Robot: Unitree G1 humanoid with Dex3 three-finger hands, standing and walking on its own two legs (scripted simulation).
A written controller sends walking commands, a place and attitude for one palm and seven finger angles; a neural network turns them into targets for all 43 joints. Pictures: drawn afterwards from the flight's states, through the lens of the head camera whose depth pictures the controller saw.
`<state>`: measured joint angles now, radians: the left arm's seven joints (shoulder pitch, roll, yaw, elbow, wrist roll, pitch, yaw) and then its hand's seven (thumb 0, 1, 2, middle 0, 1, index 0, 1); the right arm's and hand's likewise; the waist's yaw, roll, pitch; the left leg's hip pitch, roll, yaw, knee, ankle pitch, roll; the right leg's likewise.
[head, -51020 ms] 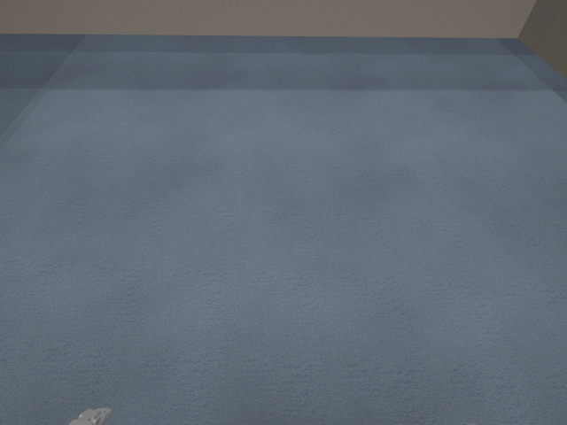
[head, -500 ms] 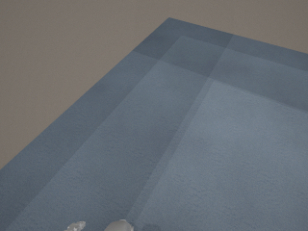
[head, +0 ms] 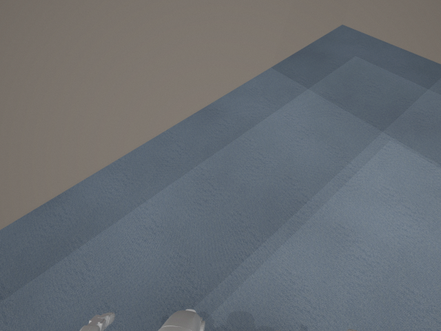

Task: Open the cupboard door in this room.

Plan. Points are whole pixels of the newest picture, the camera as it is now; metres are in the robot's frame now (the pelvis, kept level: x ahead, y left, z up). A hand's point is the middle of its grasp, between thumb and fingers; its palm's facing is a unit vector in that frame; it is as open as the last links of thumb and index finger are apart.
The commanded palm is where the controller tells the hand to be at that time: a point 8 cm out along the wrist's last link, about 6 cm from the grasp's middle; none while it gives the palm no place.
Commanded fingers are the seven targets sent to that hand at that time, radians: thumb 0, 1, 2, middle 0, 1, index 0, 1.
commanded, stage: turn to face it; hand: left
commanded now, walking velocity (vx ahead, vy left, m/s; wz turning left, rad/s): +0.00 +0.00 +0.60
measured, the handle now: out of the picture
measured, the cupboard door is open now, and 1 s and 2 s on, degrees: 48 48 48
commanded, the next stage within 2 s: none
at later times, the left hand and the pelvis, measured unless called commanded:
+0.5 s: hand out of the picture +0.06 +0.21 -0.15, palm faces +0.32 -0.91 -0.27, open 7.4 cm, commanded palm none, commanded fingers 0.00 0.90 0.90 -0.20 -0.30 -0.20 -0.30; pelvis +0.03 -0.03 +0.01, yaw +18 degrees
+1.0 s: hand out of the picture -0.03 +0.17 -0.17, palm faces +0.60 -0.76 -0.23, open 7.4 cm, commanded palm none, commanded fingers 0.00 0.90 0.90 -0.20 -0.30 -0.20 -0.30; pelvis +0.04 -0.04 +0.01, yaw +37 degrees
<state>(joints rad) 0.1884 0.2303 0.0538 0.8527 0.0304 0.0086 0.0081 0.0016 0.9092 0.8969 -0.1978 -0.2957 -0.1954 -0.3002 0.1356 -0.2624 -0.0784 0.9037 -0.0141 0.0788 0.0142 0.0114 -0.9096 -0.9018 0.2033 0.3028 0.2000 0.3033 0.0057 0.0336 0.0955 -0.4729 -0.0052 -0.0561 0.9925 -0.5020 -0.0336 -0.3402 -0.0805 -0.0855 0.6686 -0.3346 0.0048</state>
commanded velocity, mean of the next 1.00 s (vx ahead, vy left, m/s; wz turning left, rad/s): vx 0.00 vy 0.00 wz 0.60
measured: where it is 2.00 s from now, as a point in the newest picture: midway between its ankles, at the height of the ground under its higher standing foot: outside the picture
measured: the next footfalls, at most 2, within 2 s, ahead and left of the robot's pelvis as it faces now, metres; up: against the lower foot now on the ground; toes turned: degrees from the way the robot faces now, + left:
left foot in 0.24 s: +0.04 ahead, +0.12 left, +0.00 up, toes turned +16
right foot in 0.56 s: +0.12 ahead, -0.15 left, +0.00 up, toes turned +16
